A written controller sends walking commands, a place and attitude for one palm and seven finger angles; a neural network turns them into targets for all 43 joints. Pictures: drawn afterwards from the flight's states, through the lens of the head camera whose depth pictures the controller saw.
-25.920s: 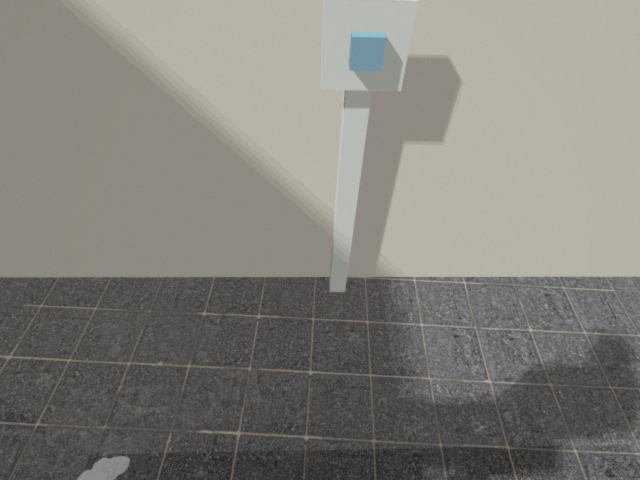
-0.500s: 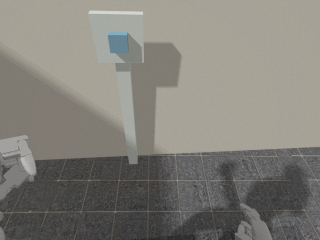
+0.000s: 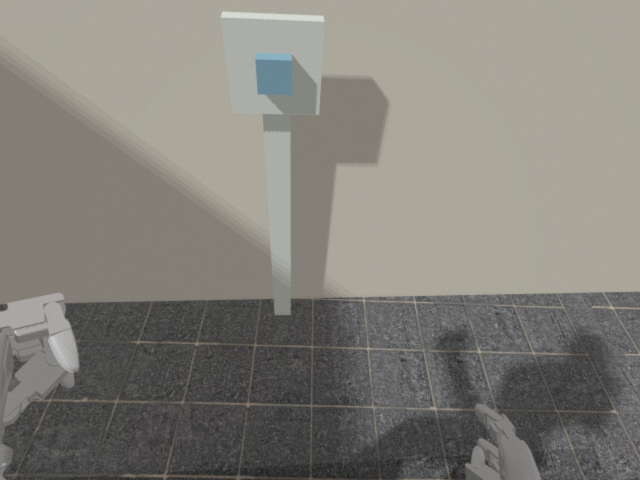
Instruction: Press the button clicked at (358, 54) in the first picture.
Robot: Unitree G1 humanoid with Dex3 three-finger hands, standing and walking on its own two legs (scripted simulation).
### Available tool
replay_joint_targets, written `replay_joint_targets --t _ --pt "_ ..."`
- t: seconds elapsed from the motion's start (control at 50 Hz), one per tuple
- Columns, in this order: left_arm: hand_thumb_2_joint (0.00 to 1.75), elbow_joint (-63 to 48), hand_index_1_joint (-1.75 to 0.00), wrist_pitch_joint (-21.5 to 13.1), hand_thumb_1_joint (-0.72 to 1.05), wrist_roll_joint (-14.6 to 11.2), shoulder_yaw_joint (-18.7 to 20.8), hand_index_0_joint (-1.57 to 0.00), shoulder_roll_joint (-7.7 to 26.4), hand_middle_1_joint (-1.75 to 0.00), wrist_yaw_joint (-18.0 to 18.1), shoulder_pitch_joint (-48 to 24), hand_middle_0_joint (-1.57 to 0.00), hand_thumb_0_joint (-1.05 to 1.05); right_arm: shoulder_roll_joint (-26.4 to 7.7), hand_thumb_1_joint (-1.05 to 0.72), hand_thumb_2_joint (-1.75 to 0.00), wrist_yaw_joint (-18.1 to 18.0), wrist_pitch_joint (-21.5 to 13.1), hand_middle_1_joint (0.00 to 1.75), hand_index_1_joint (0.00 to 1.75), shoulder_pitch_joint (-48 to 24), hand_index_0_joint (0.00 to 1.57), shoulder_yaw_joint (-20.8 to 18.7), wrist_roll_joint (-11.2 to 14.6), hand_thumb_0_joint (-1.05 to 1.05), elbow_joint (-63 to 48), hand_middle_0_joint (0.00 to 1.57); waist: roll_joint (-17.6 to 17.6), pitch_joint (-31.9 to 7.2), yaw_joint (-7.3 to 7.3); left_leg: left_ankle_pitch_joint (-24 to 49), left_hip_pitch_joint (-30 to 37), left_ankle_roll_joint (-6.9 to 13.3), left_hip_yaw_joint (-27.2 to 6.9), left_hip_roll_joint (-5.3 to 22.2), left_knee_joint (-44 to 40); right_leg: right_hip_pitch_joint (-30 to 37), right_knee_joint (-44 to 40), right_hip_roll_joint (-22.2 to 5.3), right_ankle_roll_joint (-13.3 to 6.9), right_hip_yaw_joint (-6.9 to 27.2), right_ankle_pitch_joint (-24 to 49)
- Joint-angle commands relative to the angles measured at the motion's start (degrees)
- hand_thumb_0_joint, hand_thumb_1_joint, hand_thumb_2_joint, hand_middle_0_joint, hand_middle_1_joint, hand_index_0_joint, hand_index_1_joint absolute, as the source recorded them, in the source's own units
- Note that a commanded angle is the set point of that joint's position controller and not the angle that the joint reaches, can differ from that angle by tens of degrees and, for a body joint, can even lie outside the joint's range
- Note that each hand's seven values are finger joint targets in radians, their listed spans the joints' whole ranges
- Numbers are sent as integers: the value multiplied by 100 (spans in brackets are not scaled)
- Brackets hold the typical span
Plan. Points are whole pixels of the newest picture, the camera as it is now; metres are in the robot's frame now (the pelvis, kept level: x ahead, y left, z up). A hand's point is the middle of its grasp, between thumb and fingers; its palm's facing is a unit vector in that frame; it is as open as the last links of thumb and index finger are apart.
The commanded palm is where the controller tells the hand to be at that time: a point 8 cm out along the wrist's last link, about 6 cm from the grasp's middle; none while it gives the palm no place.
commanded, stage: stop stepping back and stand still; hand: left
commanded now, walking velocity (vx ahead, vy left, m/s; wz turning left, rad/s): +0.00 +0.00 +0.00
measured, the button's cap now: (274, 73) +0.77 +0.14 +0.15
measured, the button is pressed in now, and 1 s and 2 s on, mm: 0 0 0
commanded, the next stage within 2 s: let the arm hang, fingers relaxed in 0.38 s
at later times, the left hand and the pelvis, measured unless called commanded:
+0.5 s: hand (37, 392) +0.16 +0.26 +0.14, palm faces +0.41 -0.81 -0.43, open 3.1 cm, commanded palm none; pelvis -0.02 +0.01 +0.00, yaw +3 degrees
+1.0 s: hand out of the picture -0.05 +0.20 -0.17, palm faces +0.04 -0.97 -0.25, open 4.9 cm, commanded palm none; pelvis -0.01 -0.02 +0.00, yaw +4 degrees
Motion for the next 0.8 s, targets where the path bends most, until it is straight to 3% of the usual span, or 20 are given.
replay_joint_targets --t 0.0,0.06,0.12,0.18,0.26,0.34,0.38,0.44,0.46,0.48,0.5,0.52,0.56,0.58,0.6,0.66,0.72,0.78 --pt "90 -1184 -150 -411 90 61 673 -130 862 -150 160 -187 -130 0 -703 -90 -90 -69 -385 30 30 -636 20 -256 2 0 -945 20 797 -4 -3 -2300 -245 -120 -1130 547 -1436 -186 -285 -25 -23 271 -737" --pt "90 -1207 -150 -424 90 65 765 -130 941 -150 156 -20 -130 0 -701 -90 -90 -61 -435 30 30 -634 20 -280 -3 0 -967 20 924 -152 20 -2482 -328 -140 -1149 538 -1549 -8 -179 55 -42 242 -677" --pt "90 -1304 -150 -460 90 36 705 -130 867 -150 149 93 -130 0 -664 -90 -90 -29 -475 30 30 -591 20 -268 -5 0 -948 20 737 -288 5 -2049 -32 -207 -1094 449 -1355 -135 -322 24 -84 311 -566" --pt "90 -1200 -150 -461 90 5 691 -130 860 -150 149 124 -130 0 -661 -90 -90 -34 -501 30 30 -594 20 -267 -17 0 -882 20 297 -314 0 -1708 271 -250 -1037 381 -1133 -398 -576 -60 -103 468 -677" --pt "90 -1067 -150 -434 90 54 587 -130 791 -150 159 -251 -130 0 -715 -90 -90 -62 -504 30 30 -632 20 -302 -31 0 -776 20 367 -147 -23 -1878 466 -286 -1010 367 -1097 -807 -713 -60 -133 572 -1084" --pt "90 -995 -150 -435 90 105 509 -130 753 -150 179 -489 -130 0 -669 -90 -90 -73 -553 30 30 -595 20 -259 -21 0 -719 20 382 -198 6 -1827 502 -220 -1117 456 -1260 -621 -542 -13 -69 524 -682" --pt "90 -1052 -150 -457 90 126 519 -130 776 -150 179 -497 -130 0 -655 -90 -90 -81 -581 30 30 -631 20 -250 -30 0 -727 20 584 -213 23 -2015 431 -241 -1163 476 -1390 -552 -467 2 -63 500 -728" --pt "90 -1064 -150 -445 90 134 530 -130 771 -150 170 -386 -130 0 -627 -90 -90 -56 -554 30 30 -655 20 -245 -31 0 -778 20 608 -145 42 -2167 220 -239 -1142 442 -1433 -447 -474 30 -90 490 -758" --pt "90 3967 -150 246 90 385 -1498 -130 -33 -150 -559 -835 -130 0 -1525 -90 -90 453 -849 30 30 -787 20 -510 55 0 909 20 351 130 -274 -534 -112 -95 -1349 648 -169 -1257 204 -360 -179 348 -118" --pt "90 4149 -146 795 90 394 -1171 -126 222 -146 -716 -983 -126 0 -1512 -90 -90 488 -268 30 30 -214 20 -523 109 0 952 20 198 -227 -228 414 399 -115 -1075 651 149 -1276 -13 -604 -236 784 100" --pt "90 3983 -142 928 90 385 -1181 -123 304 -142 -741 -1023 -123 0 -1445 -90 -90 471 -138 30 30 -96 20 -532 127 0 744 20 182 -319 -233 728 680 -125 -992 602 509 -1464 85 -630 -284 795 155" --pt "90 4133 -138 916 90 409 -1231 -119 270 -138 -751 -1253 -119 0 -1491 -90 -90 474 -72 30 30 -145 20 -555 60 0 810 20 -71 -493 -199 400 536 -63 -1166 672 582 -1551 225 -636 -377 740 -306" --pt "90 4646 -130 933 90 441 -1283 -112 373 -130 -752 -1614 -112 0 -1515 -90 -90 486 91 30 30 -173 20 -489 -4 0 778 20 -677 -330 -224 -98 344 44 -1408 642 450 -1621 391 -537 -476 738 -697" --pt "90 4968 -126 971 90 422 -1331 -108 331 -126 -760 -1718 -108 0 -1504 -90 -90 480 154 30 30 -242 20 -455 -43 0 819 20 -668 -174 -198 -382 72 109 -1536 663 226 -1538 448 -495 -460 716 -816" --pt "90 5314 -122 989 90 413 -1372 -104 330 -122 -767 -1794 -104 0 -1539 -90 -90 473 191 30 30 -311 20 -426 -90 0 858 20 -561 -114 -152 -445 -165 156 -1699 696 -76 -1311 586 -389 -428 713 -751" --pt "90 6353 -110 1042 90 368 -1459 -93 430 -110 -751 -1797 -93 0 -1599 -90 -90 454 283 30 30 -475 20 -370 -151 0 1030 20 254 -87 53 -798 -550 210 -1928 787 -760 -576 788 -269 -333 651 -629" --pt "90 7300 -98 1015 90 341 -1551 -82 365 -98 -753 -1669 -82 0 -1351 -90 -90 437 350 30 30 -446 20 -327 -136 0 1333 20 811 -215 114 -1032 -397 98 -1575 572 -787 -315 423 -384 -386 789 -486" --pt "90 7911 -86 939 90 311 -1612 -71 375 -86 -754 -1820 -71 0 -1224 -90 -90 404 398 30 30 -243 20 -330 -94 0 1635 20 569 -291 -19 -704 141 -31 -1254 388 -412 -543 -142 -650 -536 1112 -529"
